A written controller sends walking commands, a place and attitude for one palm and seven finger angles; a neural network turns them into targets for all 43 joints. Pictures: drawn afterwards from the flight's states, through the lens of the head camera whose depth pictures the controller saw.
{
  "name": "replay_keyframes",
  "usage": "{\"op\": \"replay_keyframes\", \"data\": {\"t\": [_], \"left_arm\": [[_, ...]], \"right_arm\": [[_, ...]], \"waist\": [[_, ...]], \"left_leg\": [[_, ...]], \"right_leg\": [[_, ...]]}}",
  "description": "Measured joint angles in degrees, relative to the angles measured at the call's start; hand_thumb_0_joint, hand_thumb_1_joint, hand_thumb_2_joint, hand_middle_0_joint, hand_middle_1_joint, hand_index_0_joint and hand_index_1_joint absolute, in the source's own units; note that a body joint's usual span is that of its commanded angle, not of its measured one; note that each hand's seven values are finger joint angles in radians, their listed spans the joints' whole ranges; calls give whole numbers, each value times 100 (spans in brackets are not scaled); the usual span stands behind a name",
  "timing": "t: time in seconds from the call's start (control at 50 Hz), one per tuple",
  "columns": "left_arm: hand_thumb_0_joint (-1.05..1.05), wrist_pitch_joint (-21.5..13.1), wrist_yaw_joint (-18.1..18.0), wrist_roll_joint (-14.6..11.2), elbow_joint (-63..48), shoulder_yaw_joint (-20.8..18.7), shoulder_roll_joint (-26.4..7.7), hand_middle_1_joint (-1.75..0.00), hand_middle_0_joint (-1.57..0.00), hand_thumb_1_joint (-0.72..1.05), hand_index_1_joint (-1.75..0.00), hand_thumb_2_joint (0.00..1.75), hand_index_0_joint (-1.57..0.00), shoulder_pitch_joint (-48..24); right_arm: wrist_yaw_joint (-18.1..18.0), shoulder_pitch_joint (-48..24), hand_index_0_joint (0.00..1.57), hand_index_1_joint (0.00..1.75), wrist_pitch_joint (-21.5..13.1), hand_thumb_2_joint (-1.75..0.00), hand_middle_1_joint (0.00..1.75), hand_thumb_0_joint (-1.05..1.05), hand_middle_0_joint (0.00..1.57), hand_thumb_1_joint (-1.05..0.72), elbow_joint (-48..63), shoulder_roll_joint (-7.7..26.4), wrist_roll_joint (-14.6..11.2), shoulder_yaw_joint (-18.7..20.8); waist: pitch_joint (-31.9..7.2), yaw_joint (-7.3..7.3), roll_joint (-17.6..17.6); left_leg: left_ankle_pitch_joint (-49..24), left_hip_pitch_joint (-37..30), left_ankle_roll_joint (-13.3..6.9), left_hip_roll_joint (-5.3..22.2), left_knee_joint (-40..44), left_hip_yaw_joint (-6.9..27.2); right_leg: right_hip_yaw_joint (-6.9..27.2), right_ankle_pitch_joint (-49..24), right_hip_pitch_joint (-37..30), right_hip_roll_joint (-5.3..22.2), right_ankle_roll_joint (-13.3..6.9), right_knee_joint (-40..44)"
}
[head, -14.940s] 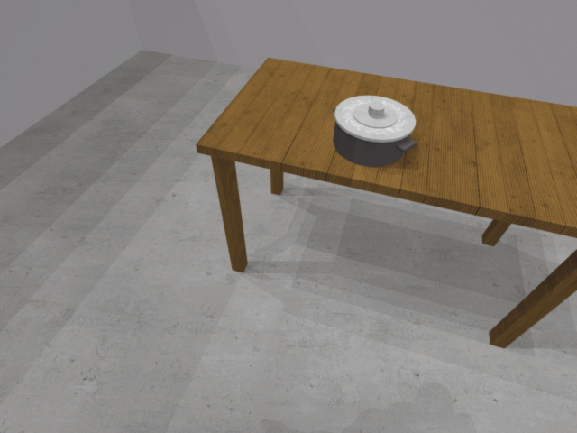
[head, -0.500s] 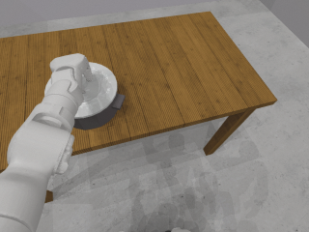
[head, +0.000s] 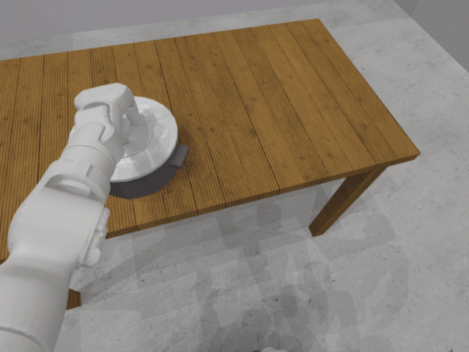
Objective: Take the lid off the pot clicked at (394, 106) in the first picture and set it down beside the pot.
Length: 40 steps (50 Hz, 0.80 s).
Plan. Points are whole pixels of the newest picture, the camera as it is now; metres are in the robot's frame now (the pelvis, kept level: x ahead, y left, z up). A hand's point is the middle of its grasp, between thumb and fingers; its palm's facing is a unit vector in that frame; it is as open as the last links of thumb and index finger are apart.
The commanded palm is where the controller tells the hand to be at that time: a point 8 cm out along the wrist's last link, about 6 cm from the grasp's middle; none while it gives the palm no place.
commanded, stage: lift the lid straight up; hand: left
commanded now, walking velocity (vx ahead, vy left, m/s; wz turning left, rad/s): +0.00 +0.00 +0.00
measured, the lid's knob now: (120, 127) +0.54 +0.16 +0.02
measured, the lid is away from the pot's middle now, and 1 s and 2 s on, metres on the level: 0.00 0.02 0.01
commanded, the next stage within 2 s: move the lid sideways beside the pot in 1.78 s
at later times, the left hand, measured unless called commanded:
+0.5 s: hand (114, 114) +0.52 +0.15 +0.08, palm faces -0.37 -0.11 -0.92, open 6.7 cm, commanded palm +0.53 +0.15 +0.15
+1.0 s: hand (112, 95) +0.52 +0.14 +0.12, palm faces -0.33 -0.12 -0.94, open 6.7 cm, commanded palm +0.53 +0.15 +0.19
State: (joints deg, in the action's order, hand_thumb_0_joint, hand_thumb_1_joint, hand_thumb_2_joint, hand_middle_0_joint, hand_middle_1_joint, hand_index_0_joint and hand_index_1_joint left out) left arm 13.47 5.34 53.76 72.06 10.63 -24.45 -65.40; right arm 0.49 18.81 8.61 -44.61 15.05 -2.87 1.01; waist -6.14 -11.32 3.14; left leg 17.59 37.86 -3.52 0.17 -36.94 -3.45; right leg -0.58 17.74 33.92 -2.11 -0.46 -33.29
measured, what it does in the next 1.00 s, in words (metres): stands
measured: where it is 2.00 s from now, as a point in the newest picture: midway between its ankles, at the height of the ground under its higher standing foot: outside the picture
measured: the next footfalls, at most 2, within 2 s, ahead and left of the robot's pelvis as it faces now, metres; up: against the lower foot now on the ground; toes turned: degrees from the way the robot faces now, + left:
none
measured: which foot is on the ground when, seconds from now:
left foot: down 0.00-1.00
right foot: down 0.00-1.00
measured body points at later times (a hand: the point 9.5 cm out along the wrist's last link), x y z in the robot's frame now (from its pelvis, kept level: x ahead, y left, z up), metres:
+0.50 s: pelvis +0.01 +0.00 +0.01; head +0.10 -0.01 +0.45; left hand +0.53 +0.15 +0.13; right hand +0.00 -0.27 -0.13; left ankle -0.01 +0.08 -0.72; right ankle -0.03 -0.12 -0.72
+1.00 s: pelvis +0.01 +0.00 +0.01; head +0.08 -0.02 +0.46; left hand +0.53 +0.14 +0.17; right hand +0.02 -0.27 -0.13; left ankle -0.01 +0.08 -0.72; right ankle -0.03 -0.12 -0.72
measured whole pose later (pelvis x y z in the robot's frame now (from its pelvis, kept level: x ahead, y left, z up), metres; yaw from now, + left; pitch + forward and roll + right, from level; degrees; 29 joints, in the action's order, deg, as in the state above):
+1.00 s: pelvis +0.01 +0.00 +0.01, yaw +1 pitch +14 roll -1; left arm 16.3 10.9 52.4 68.6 12.7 -22.8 -68.9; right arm -0.4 16.2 7.0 -45.5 15.7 -3.7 0.7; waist -5.2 -9.0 3.8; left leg 14.7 27.7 -3.2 -0.9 -28.6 -3.5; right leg -0.3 15.8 24.5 -1.3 -0.6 -26.6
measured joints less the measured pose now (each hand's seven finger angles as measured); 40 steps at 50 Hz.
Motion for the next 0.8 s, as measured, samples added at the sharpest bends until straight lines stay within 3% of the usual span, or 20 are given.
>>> {"op": "replay_keyframes", "data": {"t": [0.1,0.2,0.28,0.4,0.48,0.8], "left_arm": [[0,44,11,-11,37,156,53,-98,-74,44,-97,43,-70,-52],[0,10,22,-79,-2,-38,34,-98,-74,44,-96,43,-70,-69],[0,84,38,10,18,140,62,-97,-74,44,-97,43,-70,-127],[0,90,123,-116,-115,-45,82,-98,-75,44,-97,43,-70,-80],[-1,158,177,-27,-43,100,102,-97,-75,44,-97,43,-70,-121],[-1,220,395,-134,-217,285,156,-97,-75,44,-97,43,-70,-343]], "right_arm": [[-1,24,20,30,-68,-90,30,1,20,-91,-58,-21,-29,11],[-23,-4,20,30,-109,-90,30,1,20,-91,-94,-20,-29,-15],[-8,13,20,30,-134,-90,30,1,20,-91,-98,-10,-40,7],[-3,-21,20,30,-103,-90,30,1,20,-91,-97,15,-17,13],[-8,-72,20,30,-92,-90,30,1,20,-91,-84,27,-54,-2],[-78,-219,20,30,-173,-90,30,1,20,-91,-109,73,-77,-5]], "waist": [[34,16,10],[54,8,12],[36,25,29],[23,74,48],[30,92,37],[82,186,9]], "left_leg": [[-37,-127,4,-20,111,22],[-69,-244,3,-31,227,-3],[-92,-327,8,-42,312,-8],[-128,-494,10,-47,456,-35],[-140,-594,17,-50,507,-26],[-233,-837,31,-99,707,20]], "right_leg": [[-19,-29,-138,15,-1,116],[10,-57,-234,23,2,205],[18,-73,-311,31,1,276],[51,-108,-456,33,1,397],[44,-115,-558,33,-7,445],[2,-152,-789,73,-17,579]]}}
